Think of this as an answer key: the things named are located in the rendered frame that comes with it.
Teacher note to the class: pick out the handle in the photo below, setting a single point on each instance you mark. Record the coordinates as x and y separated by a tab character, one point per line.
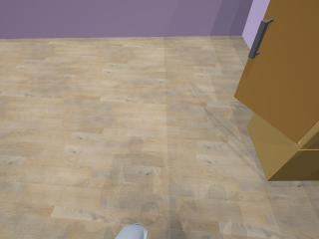
258	38

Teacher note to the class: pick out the cupboard door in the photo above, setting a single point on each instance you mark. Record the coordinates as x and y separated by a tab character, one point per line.
281	84

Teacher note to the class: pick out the left robot thigh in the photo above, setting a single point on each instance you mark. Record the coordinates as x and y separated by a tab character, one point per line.
133	231

